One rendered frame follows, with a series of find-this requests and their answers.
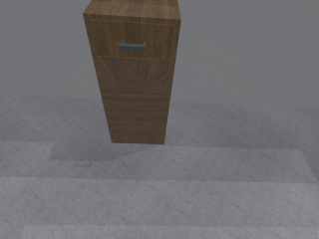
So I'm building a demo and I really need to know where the drawer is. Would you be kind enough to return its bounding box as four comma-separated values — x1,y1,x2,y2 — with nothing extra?
90,19,174,60

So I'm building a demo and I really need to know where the handle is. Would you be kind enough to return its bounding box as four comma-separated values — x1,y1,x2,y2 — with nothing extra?
118,40,147,52

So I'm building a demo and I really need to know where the cabinet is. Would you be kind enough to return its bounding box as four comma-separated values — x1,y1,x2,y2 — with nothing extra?
83,0,181,144

